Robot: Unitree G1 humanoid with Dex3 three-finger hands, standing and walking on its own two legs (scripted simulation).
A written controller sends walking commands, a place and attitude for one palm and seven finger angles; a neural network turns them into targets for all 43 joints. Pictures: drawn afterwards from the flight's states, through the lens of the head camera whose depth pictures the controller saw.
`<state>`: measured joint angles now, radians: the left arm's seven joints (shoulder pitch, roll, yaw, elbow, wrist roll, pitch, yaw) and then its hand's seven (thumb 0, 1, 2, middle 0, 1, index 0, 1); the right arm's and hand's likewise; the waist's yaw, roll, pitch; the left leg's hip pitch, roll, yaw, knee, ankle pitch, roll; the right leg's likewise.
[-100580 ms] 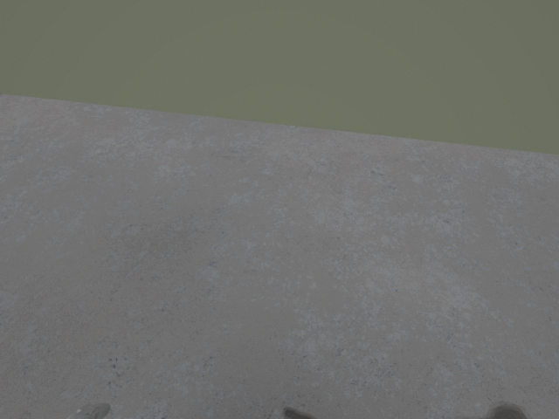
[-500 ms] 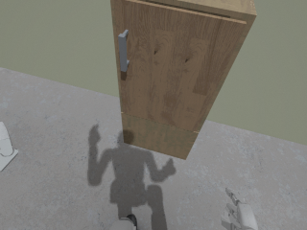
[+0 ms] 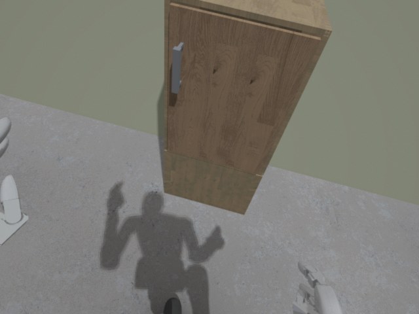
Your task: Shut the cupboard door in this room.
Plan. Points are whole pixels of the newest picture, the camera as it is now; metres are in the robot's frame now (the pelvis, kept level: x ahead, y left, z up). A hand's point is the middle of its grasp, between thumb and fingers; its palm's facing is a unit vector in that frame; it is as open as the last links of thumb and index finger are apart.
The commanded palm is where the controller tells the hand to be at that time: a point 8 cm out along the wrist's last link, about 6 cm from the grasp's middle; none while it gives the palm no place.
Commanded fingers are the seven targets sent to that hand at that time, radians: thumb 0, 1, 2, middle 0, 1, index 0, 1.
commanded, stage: stop stepping back and stand still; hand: left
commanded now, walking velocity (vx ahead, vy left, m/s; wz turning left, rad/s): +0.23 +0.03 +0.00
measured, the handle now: (178, 68) +0.80 +0.15 +0.05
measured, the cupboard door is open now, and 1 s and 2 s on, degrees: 0 0 0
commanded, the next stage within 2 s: let the arm hang, fingers relaxed in 0.78 s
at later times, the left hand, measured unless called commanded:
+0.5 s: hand out of the picture +0.13 +0.30 +0.19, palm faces +0.40 -0.80 -0.45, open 7.5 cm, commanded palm +0.09 +0.34 +0.18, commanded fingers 0.00 0.90 0.90 -0.20 -0.30 -0.20 -0.30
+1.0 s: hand (12, 273) +0.17 +0.32 +0.02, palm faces +0.21 -0.86 -0.46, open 7.4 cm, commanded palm none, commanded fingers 0.00 0.90 0.90 -0.20 -0.30 -0.20 -0.30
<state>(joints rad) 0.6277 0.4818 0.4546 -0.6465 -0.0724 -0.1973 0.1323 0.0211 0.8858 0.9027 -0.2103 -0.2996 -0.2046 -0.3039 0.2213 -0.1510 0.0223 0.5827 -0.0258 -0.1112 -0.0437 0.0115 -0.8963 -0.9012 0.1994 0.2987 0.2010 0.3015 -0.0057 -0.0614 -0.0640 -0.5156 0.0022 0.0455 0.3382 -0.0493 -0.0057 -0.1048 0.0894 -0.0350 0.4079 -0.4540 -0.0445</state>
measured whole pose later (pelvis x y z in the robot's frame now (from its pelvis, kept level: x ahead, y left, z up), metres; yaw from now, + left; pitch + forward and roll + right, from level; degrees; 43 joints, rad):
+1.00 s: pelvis -0.05 +0.07 -0.01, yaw +1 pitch +1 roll +0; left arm 0.30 0.32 0.19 0.10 0.03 -0.03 0.04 0.01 0.89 0.90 -0.20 -0.30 -0.20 -0.30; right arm 0.21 -0.24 -0.01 0.75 -0.02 -0.02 0.00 0.01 -0.90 -0.90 0.20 0.30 0.20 0.30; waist -0.01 0.08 -0.04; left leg -0.41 0.04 0.03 0.77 -0.39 -0.01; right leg -0.32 -0.01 -0.13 0.66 -0.36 -0.06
